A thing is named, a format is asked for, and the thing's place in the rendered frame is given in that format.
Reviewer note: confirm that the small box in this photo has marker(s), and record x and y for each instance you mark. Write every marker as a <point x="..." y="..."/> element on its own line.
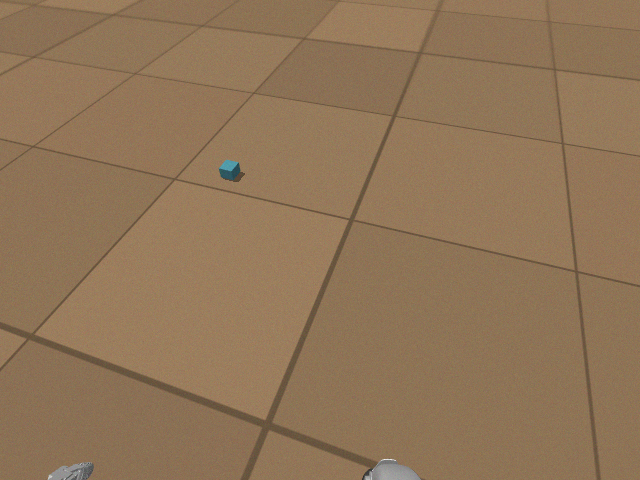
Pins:
<point x="229" y="169"/>

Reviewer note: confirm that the left robot hand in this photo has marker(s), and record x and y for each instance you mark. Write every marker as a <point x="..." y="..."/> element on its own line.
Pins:
<point x="81" y="471"/>

